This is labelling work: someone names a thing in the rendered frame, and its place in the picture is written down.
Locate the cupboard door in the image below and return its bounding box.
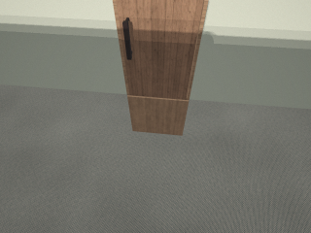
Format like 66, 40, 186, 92
116, 0, 204, 100

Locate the handle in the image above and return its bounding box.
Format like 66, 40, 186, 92
122, 17, 133, 60

